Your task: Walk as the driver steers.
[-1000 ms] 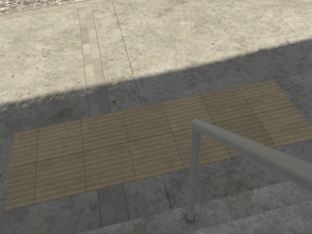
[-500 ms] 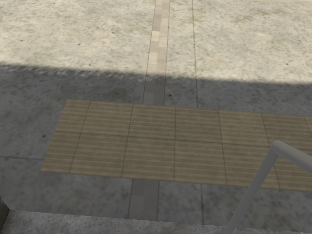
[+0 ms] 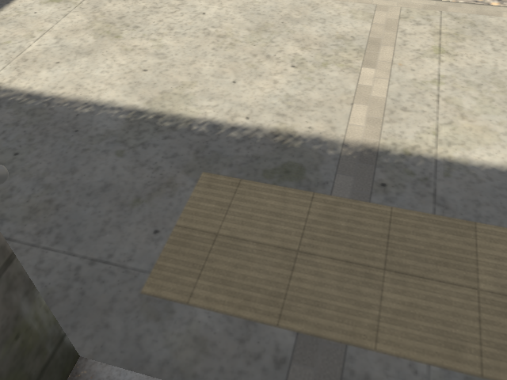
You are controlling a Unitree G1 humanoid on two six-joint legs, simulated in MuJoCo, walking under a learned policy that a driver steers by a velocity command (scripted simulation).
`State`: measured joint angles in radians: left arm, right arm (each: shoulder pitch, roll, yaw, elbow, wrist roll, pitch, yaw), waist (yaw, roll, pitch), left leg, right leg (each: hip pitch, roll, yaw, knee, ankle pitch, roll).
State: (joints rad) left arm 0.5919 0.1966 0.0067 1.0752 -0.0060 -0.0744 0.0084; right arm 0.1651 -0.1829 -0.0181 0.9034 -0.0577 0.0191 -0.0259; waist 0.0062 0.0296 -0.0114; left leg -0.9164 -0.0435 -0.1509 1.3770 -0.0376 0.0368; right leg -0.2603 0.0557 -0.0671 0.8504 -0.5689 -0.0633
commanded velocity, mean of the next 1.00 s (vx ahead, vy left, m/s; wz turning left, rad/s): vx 0.50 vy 0.00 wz -0.14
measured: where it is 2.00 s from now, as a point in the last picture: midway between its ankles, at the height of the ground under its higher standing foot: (283, 294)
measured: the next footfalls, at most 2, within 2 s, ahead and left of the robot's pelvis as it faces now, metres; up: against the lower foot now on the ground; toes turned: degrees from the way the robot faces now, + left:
left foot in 0.26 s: +0.27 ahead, +0.16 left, -0.21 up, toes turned +3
right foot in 0.78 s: +0.50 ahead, +0.00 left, -0.41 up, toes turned -7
